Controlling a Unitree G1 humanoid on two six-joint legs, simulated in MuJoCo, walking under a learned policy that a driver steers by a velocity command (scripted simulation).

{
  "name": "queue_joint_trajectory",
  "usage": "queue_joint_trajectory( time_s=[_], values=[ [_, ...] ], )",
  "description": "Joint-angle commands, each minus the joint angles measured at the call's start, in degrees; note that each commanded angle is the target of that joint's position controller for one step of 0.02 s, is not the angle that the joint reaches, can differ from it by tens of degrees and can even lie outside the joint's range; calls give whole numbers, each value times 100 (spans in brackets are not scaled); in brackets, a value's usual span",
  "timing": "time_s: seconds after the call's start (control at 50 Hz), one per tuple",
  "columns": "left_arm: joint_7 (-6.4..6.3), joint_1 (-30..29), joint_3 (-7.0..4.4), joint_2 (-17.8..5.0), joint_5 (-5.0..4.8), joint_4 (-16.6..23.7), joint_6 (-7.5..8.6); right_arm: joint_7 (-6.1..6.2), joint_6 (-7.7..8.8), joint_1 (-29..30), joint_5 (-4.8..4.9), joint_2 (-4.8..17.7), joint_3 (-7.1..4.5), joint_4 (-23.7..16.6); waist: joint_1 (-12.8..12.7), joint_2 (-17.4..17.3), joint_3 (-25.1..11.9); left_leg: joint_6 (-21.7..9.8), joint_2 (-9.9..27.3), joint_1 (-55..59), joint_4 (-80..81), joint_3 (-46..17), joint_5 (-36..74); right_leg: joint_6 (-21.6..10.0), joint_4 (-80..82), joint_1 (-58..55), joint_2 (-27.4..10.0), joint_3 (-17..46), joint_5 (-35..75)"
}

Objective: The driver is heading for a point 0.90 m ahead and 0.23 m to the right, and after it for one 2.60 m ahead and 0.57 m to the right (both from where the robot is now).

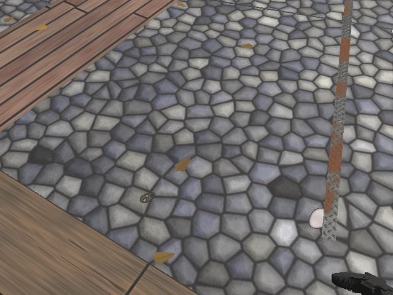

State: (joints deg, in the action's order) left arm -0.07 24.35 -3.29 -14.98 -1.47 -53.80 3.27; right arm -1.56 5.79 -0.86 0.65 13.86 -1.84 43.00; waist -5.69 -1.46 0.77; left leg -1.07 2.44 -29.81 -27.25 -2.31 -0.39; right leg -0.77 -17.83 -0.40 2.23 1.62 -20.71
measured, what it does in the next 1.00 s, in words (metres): goes down, turning right: left foot, then right foot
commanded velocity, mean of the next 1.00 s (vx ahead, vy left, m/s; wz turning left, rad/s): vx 0.50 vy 0.00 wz -0.41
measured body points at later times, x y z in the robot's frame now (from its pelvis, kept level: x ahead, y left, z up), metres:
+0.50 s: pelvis +0.25 -0.02 -0.01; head +0.26 -0.04 +0.44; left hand +0.50 +0.17 -0.10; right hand +0.20 -0.31 -0.15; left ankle +0.15 +0.13 -0.73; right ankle +0.32 -0.17 -0.72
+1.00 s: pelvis +0.57 -0.16 -0.08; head +0.56 -0.13 +0.37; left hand +0.75 +0.08 -0.21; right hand +0.61 -0.47 -0.14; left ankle +0.72 -0.16 -0.81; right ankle +0.35 -0.20 -0.72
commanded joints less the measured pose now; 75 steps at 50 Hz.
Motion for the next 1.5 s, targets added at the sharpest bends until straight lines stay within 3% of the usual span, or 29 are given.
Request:
queue_joint_trajectory(
  time_s=[0.02, 0.04, 0.06, 0.1, 0.18, 0.24, 0.34, 0.48, 0.54, 0.58, 0.6, 0.62, 0.64, 0.72, 0.84, 0.88, 0.96, 0.98, 1.0, 1.02, 1.06, 1.08, 1.1, 1.2, 1.28, 1.38, 1.42, 1.46, 1.5],
  values=[
    [-50, -256, -138, -801, 45, 382, 5, 47, 152, -1422, -50, 1152, -433, 33, 1135, 492, -856, -377, 198, 2489, -18, -128, -210, -614, -1567, 918, -1012, 724, 2824],
    [-44, -50, -3, -353, 203, 557, 53, 99, 120, -2340, -115, 1627, -549, 114, 1335, -470, -1838, -814, 1488, 4349, -280, -1479, -204, -327, -3538, 2302, -397, 297, 1037],
    [-20, 587, 103, 23, 6, 621, 156, 63, 43, -2516, -92, 1688, -559, 246, 1060, -1942, -2438, -1483, 2326, 5328, 642, -3787, -1659, -162, -5008, 3930, 78, 353, -1451],
    [-59, -301, -150, -870, -151, 711, 152, 92, 18, -1891, -26, 861, -336, 132, 1153, -734, -927, -1014, 1912, 3969, 1046, -2635, -2268, -193, -5618, 4627, -495, 519, -626],
    [-55, -320, -195, -443, -56, 773, -100, 70, 79, -965, -144, 493, -259, 161, 552, -572, -136, -859, 1305, 2105, 1694, -802, -740, -73, -4864, 3658, -1021, 450, 382],
    [-54, -721, -199, -363, 2, 1032, -218, 119, 148, -968, -158, 725, -357, 287, 504, -340, 95, -964, 1310, 1913, 1927, -138, 17, 3, -4157, 3847, -1071, 438, 944],
    [167, -1051, -198, -340, 110, 1183, -101, 246, 135, -1113, -226, 1040, -469, 377, 588, -64, -188, -988, 1287, 2075, 1551, 807, 862, -22, -3438, 3247, -952, 49, 2755],
    [427, -2353, -240, -456, -63, 1835, -133, 297, -90, -1975, -28, 1033, -556, 620, 1131, -279, 509, -663, 1856, 4244, 578, 684, 120, -287, -2430, 5280, -1108, 342, 2237],
    [527, -2023, -317, -572, -64, 1833, -104, 325, -192, -1549, 15, 1224, -632, 366, 831, -249, 363, -505, 1813, 3683, -218, 1049, 1185, -431, -2192, 4180, -849, -248, 1403],
    [441, -468, -674, -1119, -82, 1271, -11, 251, -224, -1437, 38, 1010, -574, 103, 107, 386, -578, -39, 911, 2001, -2626, 1646, 2016, -762, -1648, 895, -60, -629, 1562],
    [343, 359, -860, -1582, 5, 1062, -44, 177, -94, -1048, 118, 988, -517, -150, -487, 1606, -1037, 434, 315, -109, -5112, 1739, 786, -1369, -680, -1267, -745, 873, 1263],
    [294, 529, -760, -1577, -25, 925, -27, 82, 102, -691, 71, 904, -422, -403, -455, 2116, -1285, 307, -9, -1395, -6012, 750, -3233, -1664, -13, -1850, -1350, 2589, 540],
    [303, 323, -641, -1415, -20, 993, 12, 58, 231, -301, 171, 1180, -486, -578, -386, 1706, -994, -33, 167, -1655, -5666, 156, -3517, -1498, 75, -1492, -1439, 2919, 296],
    [154, -831, -455, -849, -28, 1209, 94, 61, 297, -215, 36, 770, -444, -426, 326, 119, -197, -161, 453, -1209, -3502, 7, -2559, -1249, -328, 52, -1053, 2102, 932],
    [-249, -938, -484, -870, 17, 1040, 229, -408, 510, 12, -53, 398, -223, -264, 345, 526, -45, -117, -148, 1413, -142, 430, 3222, -849, -372, 2113, -414, 661, 70],
    [-238, -1234, -431, -624, 31, 997, 312, -363, 331, -528, 101, 692, -258, -156, 754, 869, 9, -160, 62, 1733, -471, 86, 3175, -731, -718, 2311, -611, 528, -114],
    [-210, -1408, -333, -338, 117, 854, 349, -299, 154, -1813, 179, 902, -315, 511, 1336, 189, 151, -126, 305, 1704, 340, -195, 2621, -432, -2602, 1346, -892, -150, 343],
    [-192, -1641, -348, -354, 168, 876, 312, -277, 105, -2802, 137, 947, -393, 903, 1856, -320, -186, -348, 202, 2449, 586, -51, 2920, -222, -4447, 1452, -487, -678, 364],
    [-159, -1360, -353, -190, 325, 1107, 306, -275, 119, -3003, -76, 1105, -408, 1069, 1612, -1974, -49, -190, -56, 3318, 25, -64, 3600, -35, -6417, 2784, 152, -836, -1675],
    [-95, -43, -264, 12, 147, 1252, 347, -260, 174, -2203, -149, 1246, -339, 757, 441, -2918, -98, -657, 391, 3903, -194, -1934, 2908, -98, -6648, 4122, 54, 187, -1466],
    [-92, -20, -294, -459, -67, 1186, 447, -197, 72, -1432, -76, 1444, -483, 295, 223, -812, -476, -1735, 1385, 3613, 517, -3427, 1580, 77, -6326, 4697, -197, 534, -508],
    [-182, -366, -297, -523, -168, 1296, 388, -190, 19, -1135, -59, 1693, -574, 256, 138, -489, -838, -2125, 1792, 3215, 919, -4944, -976, 147, -6186, 4803, -471, 661, -329],
    [-260, -767, -350, -773, -120, 1366, 273, -157, 14, -1043, -104, 1224, -442, 113, 261, 181, -735, -2041, 1699, 2609, 1052, -5270, -1685, 232, -5957, 4492, -600, 846, -136],
    [-276, -1984, -244, -478, 312, 1614, 136, 220, -3, -1397, 19, 1060, -368, 219, 668, -266, -166, -1473, 589, 1370, 1263, -3189, -1510, 289, -3541, 3846, -685, 737, 816],
    [-138, -2558, -117, -151, 297, 1727, 281, 348, -213, -1827, 93, 954, -392, 341, 934, -184, -450, -1089, 14, 1551, 717, -1957, 1147, 407, -1769, 2858, -61, 292, 1882],
    [-80, -2387, -177, -351, 168, 1764, 299, 412, -503, -1809, 107, 835, -422, 194, 697, -468, -466, -748, -81, 1809, 18, -2405, 870, 296, -832, 2131, 226, 397, 1976],
    [-129, -1648, -270, -650, 233, 1597, 332, 418, -502, -1448, 65, 590, -364, -59, 281, -301, -748, -396, -383, 1172, -989, -2203, 195, -42, -401, 715, -470, 704, 3007],
    [-173, -906, -313, -1064, 331, 1536, 139, 364, -484, -2537, 64, 463, -277, -258, 642, 1887, -1897, 106, -1225, -602, -3567, -1028, -4377, -1652, -710, -1291, -2967, 3387, 4975],
    [-170, -1465, -190, -471, 177, 1728, -6, 340, -644, -2064, 84, 1160, -454, -149, 514, 974, -1093, 465, -456, -1117, -4428, -551, -3458, -1393, -430, -341, -2349, 2651, 2852]
  ],
)
Next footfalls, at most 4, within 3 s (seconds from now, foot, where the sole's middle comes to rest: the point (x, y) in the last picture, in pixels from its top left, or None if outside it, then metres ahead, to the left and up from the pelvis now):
0.02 left None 0.18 0.13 -0.77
0.54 right None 0.37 -0.20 -0.77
0.98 left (266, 237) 0.74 -0.17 -0.87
1.42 right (327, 214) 0.86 -0.42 -0.87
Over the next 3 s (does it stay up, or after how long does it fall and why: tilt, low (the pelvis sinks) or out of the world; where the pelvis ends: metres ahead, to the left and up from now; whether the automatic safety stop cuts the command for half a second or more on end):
stays up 0.80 -0.28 -0.10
